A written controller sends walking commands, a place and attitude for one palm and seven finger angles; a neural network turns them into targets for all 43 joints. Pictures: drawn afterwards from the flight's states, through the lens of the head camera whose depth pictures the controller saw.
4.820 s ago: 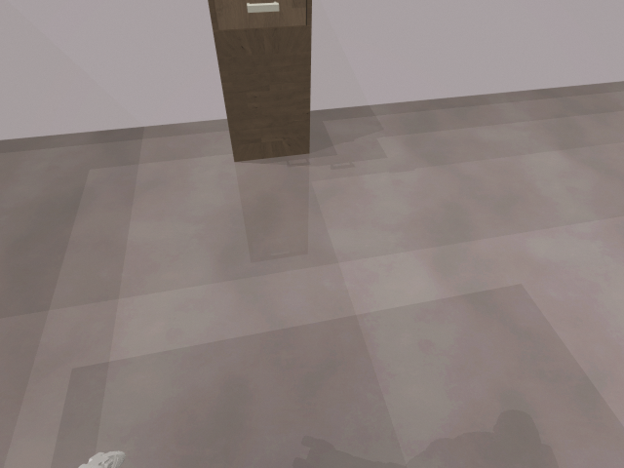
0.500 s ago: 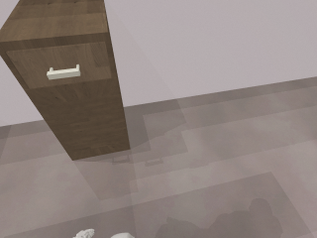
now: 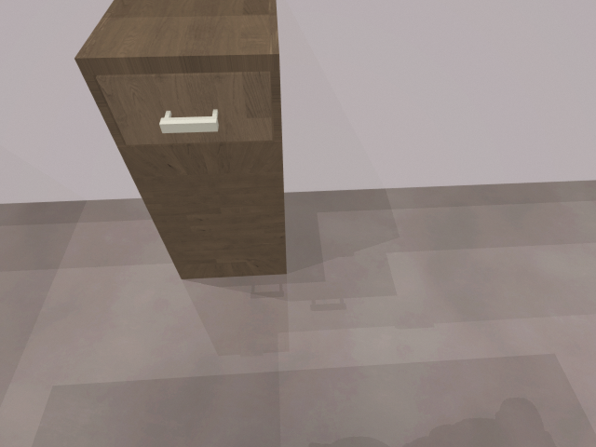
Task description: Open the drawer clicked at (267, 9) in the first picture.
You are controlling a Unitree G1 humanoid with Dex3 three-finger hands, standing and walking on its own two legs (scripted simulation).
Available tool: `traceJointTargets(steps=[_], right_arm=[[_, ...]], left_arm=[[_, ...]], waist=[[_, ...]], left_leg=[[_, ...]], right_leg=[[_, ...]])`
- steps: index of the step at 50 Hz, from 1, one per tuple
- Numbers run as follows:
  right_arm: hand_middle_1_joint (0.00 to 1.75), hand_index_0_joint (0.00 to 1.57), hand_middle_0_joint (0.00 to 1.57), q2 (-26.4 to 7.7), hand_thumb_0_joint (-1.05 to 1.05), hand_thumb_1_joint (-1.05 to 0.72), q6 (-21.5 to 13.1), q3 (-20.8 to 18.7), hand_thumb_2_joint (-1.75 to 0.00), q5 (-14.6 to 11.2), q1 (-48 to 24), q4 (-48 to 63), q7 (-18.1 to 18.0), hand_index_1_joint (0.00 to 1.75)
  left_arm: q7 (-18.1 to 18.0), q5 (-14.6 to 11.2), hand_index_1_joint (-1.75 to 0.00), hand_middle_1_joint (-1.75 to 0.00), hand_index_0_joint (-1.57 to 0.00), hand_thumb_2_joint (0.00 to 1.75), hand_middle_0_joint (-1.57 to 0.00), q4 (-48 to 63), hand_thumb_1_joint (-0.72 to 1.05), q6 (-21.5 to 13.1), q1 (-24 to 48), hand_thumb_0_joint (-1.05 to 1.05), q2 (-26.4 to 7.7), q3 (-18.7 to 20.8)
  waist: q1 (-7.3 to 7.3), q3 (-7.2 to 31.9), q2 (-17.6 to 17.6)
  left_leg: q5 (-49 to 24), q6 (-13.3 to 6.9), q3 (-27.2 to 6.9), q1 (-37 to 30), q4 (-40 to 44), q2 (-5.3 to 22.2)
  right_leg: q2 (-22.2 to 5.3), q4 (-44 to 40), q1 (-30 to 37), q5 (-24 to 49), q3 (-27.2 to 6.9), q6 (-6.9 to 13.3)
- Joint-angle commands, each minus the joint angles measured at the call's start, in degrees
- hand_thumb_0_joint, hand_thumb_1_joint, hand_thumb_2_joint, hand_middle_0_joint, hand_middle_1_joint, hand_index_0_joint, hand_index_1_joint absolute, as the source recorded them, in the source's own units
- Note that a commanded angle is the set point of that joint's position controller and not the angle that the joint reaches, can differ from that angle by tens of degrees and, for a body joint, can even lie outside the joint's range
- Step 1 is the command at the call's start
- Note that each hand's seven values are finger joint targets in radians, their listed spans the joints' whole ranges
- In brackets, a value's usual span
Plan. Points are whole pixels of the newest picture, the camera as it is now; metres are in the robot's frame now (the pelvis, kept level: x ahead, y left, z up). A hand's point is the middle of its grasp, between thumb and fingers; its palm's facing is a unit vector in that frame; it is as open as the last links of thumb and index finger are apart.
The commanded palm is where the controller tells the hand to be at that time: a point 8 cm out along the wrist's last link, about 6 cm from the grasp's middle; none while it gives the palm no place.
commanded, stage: take the last steps up to it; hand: left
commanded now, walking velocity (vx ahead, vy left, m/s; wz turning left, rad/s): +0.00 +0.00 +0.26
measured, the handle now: (190, 119) +0.77 +0.29 -0.02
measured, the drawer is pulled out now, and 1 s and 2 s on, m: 0.00 0.00 0.00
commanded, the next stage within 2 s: come to a stop and stand still in 0.98 s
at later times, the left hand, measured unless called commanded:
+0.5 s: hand out of the picture -0.07 +0.18 -0.18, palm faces +0.22 -0.96 -0.17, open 7.3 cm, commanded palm none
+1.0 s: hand (195, 342) +0.31 +0.20 -0.17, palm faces +0.08 -0.97 -0.22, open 7.3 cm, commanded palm none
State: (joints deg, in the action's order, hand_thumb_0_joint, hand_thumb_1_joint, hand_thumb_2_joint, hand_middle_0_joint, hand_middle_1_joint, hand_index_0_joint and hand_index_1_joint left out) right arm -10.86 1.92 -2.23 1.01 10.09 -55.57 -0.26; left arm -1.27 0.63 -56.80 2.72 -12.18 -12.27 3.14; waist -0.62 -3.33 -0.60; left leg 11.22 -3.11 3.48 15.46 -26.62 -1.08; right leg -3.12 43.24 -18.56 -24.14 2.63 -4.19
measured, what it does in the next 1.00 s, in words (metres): walks ahead: right foot, then left foot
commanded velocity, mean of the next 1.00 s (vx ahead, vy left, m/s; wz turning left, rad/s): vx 0.27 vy -0.01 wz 0.01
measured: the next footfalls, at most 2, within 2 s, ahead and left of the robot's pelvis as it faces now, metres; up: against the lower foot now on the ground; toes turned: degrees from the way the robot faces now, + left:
right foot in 0.06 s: +0.03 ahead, -0.13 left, +0.00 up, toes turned -3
left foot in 0.48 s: +0.07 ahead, +0.15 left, +0.00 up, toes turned +14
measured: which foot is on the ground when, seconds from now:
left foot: down 0.00-0.06, up 0.08-0.46, down 0.48-0.94, up 0.96-1.00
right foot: up 0.00-0.04, down 0.06-0.48, up 0.50-0.90, down 0.92-1.00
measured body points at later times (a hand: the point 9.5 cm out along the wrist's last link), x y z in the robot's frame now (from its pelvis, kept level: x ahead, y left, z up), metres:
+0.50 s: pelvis +0.04 +0.03 -0.01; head +0.05 +0.04 +0.44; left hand -0.08 +0.23 -0.16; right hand +0.13 -0.21 -0.15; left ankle +0.03 +0.14 -0.74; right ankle -0.01 -0.13 -0.74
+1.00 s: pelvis +0.20 +0.01 -0.02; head +0.23 -0.01 +0.43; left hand +0.30 +0.25 -0.15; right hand +0.13 -0.20 -0.18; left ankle +0.06 +0.13 -0.67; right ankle +0.28 -0.06 -0.74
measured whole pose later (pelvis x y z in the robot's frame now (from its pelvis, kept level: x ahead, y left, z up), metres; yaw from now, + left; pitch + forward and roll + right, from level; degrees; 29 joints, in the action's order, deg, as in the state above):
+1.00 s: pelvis +0.20 +0.01 -0.02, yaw +5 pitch -2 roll +1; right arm -8.0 -0.7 -2.2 0.4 22.6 -66.7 -0.7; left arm 0.6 1.0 -57.4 -3.9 -5.6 -9.3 3.1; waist -2.5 -5.3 -2.0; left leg 28.0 -0.7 3.6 12.6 -59.4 3.6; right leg -2.2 37.1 -21.8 -13.7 8.6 4.4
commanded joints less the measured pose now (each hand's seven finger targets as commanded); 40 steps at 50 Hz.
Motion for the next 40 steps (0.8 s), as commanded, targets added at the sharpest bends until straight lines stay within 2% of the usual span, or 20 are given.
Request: traceJointTargets(steps=[1,2,3,4,5,6,7,9,14,18,20,22,23,24,25,26,28,31,34,40], right_arm=[[0.30,0.20,0.20,-9.9,0.00,-0.90,-1.0,-2.8,-0.90,-0.3,-0.2,2.3,-0.3,0.30],[0.30,0.20,0.20,-7.3,0.00,-0.90,-1.1,-2.5,-0.90,-0.8,0.4,2.2,-0.1,0.30],[0.30,0.20,0.20,-3.4,0.00,-0.90,-1.1,-1.6,-0.90,-1.1,1.3,2.8,0.3,0.30],[0.30,0.20,0.20,-4.7,0.00,-0.90,-0.2,-1.8,-0.90,-0.4,-1.2,3.9,0.3,0.30],[0.30,0.20,0.20,-5.7,0.00,-0.90,0.3,-2.2,-0.90,0.3,-1.8,3.4,0.4,0.30],[0.30,0.20,0.20,-5.7,0.00,-0.90,0.2,-2.4,-0.90,0.3,-1.7,2.2,0.7,0.30],[0.30,0.20,0.20,-5.5,0.00,-0.90,0.0,-2.5,-0.90,0.4,-0.1,1.1,1.1,0.30],[0.30,0.20,0.20,-4.7,0.00,-0.90,-0.6,-2.6,-0.90,0.5,1.4,0.0,1.7,0.30],[0.30,0.20,0.20,-3.0,0.00,-0.90,-1.4,-2.1,-0.90,0.4,-2.5,0.9,2.0,0.30],[0.30,0.20,0.20,-1.7,0.00,-0.90,-2.2,-1.3,-0.90,0.2,-3.5,1.2,2.1,0.30],[0.30,0.20,0.20,-1.6,0.00,-0.90,-2.7,-1.0,-0.90,0.1,-0.9,0.5,1.9,0.30],[0.30,0.20,0.20,-2.7,0.00,-0.90,-3.6,-1.1,-0.90,0.0,6.1,-2.5,1.2,0.30],[0.30,0.20,0.20,-5.7,0.00,-0.90,-4.1,-1.7,-0.90,0.1,11.3,-4.2,0.6,0.30],[0.30,0.20,0.20,-11.2,0.00,-0.90,-4.1,-3.1,-0.90,0.5,17.0,-5.4,0.0,0.30],[0.30,0.20,0.20,-13.5,0.00,-0.90,-3.8,-3.5,-0.90,0.8,20.8,-6.0,-0.3,0.30],[0.30,0.20,0.20,-11.7,0.00,-0.90,-4.0,-3.0,-0.90,0.9,19.8,-6.4,-0.8,0.30],[0.30,0.20,0.20,-6.7,0.00,-0.90,-4.6,-1.4,-0.90,0.5,12.7,-4.7,-1.1,0.30],[0.30,0.20,0.20,-4.5,0.00,-0.90,-6.0,-1.0,-0.90,0.2,11.5,-4.7,-1.5,0.30],[0.30,0.20,0.20,-4.4,0.00,-0.90,-6.5,-1.0,-0.90,0.0,13.4,-5.9,-1.6,0.30],[0.30,0.20,0.20,-5.3,0.00,-0.90,-5.8,-1.6,-0.90,0.7,14.8,-7.6,-1.4,0.30]], left_arm=[[-0.9,-0.1,-0.30,-0.30,-0.20,0.90,-0.20,2.2,0.90,-2.3,-6.5,0.00,-3.6,0.3],[-1.2,0.3,-0.30,-0.30,-0.20,0.90,-0.20,1.8,0.90,-2.9,-7.1,0.00,-5.7,0.4],[-1.4,0.7,-0.30,-0.30,-0.20,0.90,-0.20,1.7,0.90,-3.4,-6.6,0.00,-9.3,0.8],[-1.2,0.7,-0.30,-0.30,-0.20,0.90,-0.20,2.5,0.90,-3.5,-7.0,0.00,-10.8,1.2],[-1.2,0.7,-0.30,-0.30,-0.20,0.90,-0.20,2.5,0.90,-3.8,-6.0,0.00,-10.0,1.3],[-0.9,0.6,-0.30,-0.30,-0.20,0.90,-0.20,2.0,0.90,-4.0,-5.6,0.00,-8.1,0.9],[-0.7,0.6,-0.30,-0.30,-0.20,0.90,-0.20,1.8,0.90,-4.4,-4.9,0.00,-7.0,0.7],[-0.5,0.7,-0.30,-0.30,-0.20,0.90,-0.20,1.3,0.90,-5.2,-6.2,0.00,-5.5,0.6],[-0.1,1.3,-0.30,-0.30,-0.20,0.90,-0.20,-1.8,0.90,-6.1,-12.1,0.00,-5.3,0.7],[0.3,1.4,-0.30,-0.30,-0.20,0.90,-0.20,-3.9,0.90,-5.8,-13.5,0.00,-6.8,0.9],[0.3,1.2,-0.30,-0.30,-0.20,0.90,-0.20,-4.5,0.90,-5.5,-12.6,0.00,-6.8,1.1],[0.5,0.6,-0.30,-0.30,-0.20,0.90,-0.20,-4.9,0.90,-5.0,-10.4,0.00,-5.8,1.0],[0.8,0.4,-0.30,-0.30,-0.20,0.90,-0.20,-4.4,0.90,-4.8,-10.1,0.00,-3.6,0.5],[1.2,0.3,-0.30,-0.30,-0.20,0.90,-0.20,-2.8,0.90,-4.7,-9.0,0.00,-0.2,0.0],[1.1,0.8,-0.30,-0.30,-0.20,0.90,-0.20,-0.3,0.90,-4.8,-4.9,0.00,0.0,-0.1],[1.0,1.1,-0.30,-0.30,-0.20,0.90,-0.20,-0.1,0.90,-4.6,-1.8,0.00,-0.5,0.1],[1.9,0.9,-0.30,-0.30,-0.20,0.90,-0.20,-1.9,0.90,-4.6,-2.4,0.00,-0.8,0.6],[2.3,1.0,-0.30,-0.30,-0.20,0.90,-0.20,-3.9,0.90,-4.0,-6.2,0.00,0.8,0.4],[2.3,0.8,-0.30,-0.30,-0.20,0.90,-0.20,-2.7,0.90,-3.7,-3.2,0.00,0.6,0.4],[2.5,0.5,-0.30,-0.30,-0.20,0.90,-0.20,1.0,0.90,-3.8,4.8,0.00,0.8,0.4]], waist=[[2.03,7.3,-4.8],[2.06,7.2,1.7],[1.30,5.6,13.9],[3.01,3.8,15.7],[2.90,1.2,15.8],[2.38,-1.4,12.2],[1.43,-2.3,9.0],[1.39,-2.0,7.5],[4.01,-2.8,9.4],[4.40,-2.7,10.9],[3.06,-1.8,10.9],[-0.50,-0.3,6.0],[-2.65,2.3,-2.3],[-4.95,3.1,-15.4],[-6.49,0.6,-16.0],[-6.45,-1.4,-16.0],[-2.65,-5.4,-8.5],[0.13,-2.3,-5.1],[0.20,-2.6,-3.9],[-0.99,-5.5,-5.6]], left_leg=[[-15.1,-3.6,-13.9,-2.8,2.6,12.5],[-7.3,-0.2,-10.4,1.8,-2.5,8.5],[9.0,3.5,-3.7,9.7,-8.7,1.4],[19.2,4.4,-3.9,10.9,-17.6,0.5],[18.6,4.1,-5.8,13.0,-24.3,2.0],[15.3,4.0,-5.6,14.7,-29.5,2.4],[11.8,4.2,-4.9,16.1,-32.8,3.2],[7.8,4.7,-3.7,17.2,-34.3,4.5],[8.6,5.1,-0.5,16.5,-23.9,6.0],[9.9,4.3,2.0,10.7,-14.0,4.9],[8.6,3.7,3.7,3.5,-7.2,4.0],[3.7,4.0,6.0,-11.0,1.7,2.8],[7.1,2.9,0.3,-19.6,4.9,7.4],[15.2,-1.5,-16.4,-23.5,10.6,19.4],[20.5,-5.6,-25.3,-20.6,16.7,25.6],[20.0,-6.0,-25.2,-17.4,18.1,25.4],[13.3,-5.3,-16.5,-10.1,18.5,21.4],[-3.9,-5.0,-7.6,-11.2,17.5,17.8],[-11.9,-6.4,-5.9,-13.6,17.0,18.0],[-13.7,-5.7,-2.6,-11.2,14.4,17.9]], right_leg=[[-0.2,-18.7,9.0,11.3,1.0,0.9],[-5.1,-24.9,13.5,14.6,-4.4,2.2],[-16.3,-28.7,15.5,14.1,-16.0,6.8],[-22.3,-32.2,10.2,11.5,-20.2,11.7],[-21.1,-33.0,7.9,8.4,-20.2,12.8],[-18.8,-33.3,7.4,6.4,-18.0,12.3],[-16.5,-32.6,8.5,5.7,-13.8,11.4],[-15.0,-32.4,10.4,6.3,-9.4,10.0],[-15.6,-33.7,13.5,4.3,-8.4,11.2],[-15.2,-32.9,11.7,4.6,-6.7,11.4],[-13.9,-30.4,8.7,3.7,-4.7,10.7],[-10.1,-24.7,0.6,0.9,-0.7,8.2],[-7.1,-15.9,-4.8,0.3,2.2,6.1],[-1.6,-1.1,-14.0,-4.6,7.2,3.8],[0.0,9.4,-19.5,-9.8,5.2,4.1],[-1.9,16.8,-21.4,-7.3,1.2,4.8],[-4.9,20.1,-19.4,1.8,-0.8,4.9],[-4.8,18.4,-16.1,8.0,0.1,3.4],[-5.0,13.4,-17.6,9.4,0.5,2.8],[-3.1,-2.2,-11.5,11.0,3.1,4.0]])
